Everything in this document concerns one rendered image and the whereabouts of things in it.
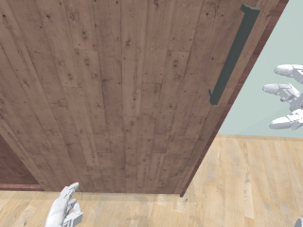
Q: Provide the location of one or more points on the wardrobe door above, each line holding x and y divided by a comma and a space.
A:
12, 169
113, 94

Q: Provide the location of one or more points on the robot right hand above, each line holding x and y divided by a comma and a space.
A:
295, 119

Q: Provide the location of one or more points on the robot left hand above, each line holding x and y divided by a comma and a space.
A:
60, 208

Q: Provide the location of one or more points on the handle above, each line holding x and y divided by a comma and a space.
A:
247, 23

